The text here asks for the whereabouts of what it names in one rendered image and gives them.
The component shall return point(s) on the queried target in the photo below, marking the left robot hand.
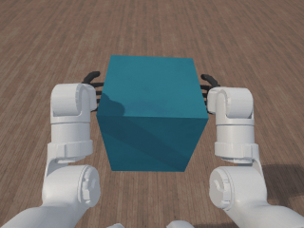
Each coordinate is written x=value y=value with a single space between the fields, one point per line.
x=88 y=79

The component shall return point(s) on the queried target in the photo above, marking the robot left forearm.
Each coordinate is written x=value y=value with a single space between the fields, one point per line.
x=70 y=107

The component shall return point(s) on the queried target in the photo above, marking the left robot upper arm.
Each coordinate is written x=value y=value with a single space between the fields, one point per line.
x=69 y=190

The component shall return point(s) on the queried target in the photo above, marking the right robot upper arm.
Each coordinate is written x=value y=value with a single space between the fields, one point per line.
x=241 y=193

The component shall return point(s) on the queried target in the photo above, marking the carton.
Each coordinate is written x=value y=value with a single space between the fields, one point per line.
x=151 y=113

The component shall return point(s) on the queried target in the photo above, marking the right robot hand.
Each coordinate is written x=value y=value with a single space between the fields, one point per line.
x=213 y=83

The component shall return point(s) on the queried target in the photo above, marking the robot right forearm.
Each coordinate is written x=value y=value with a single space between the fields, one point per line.
x=234 y=110

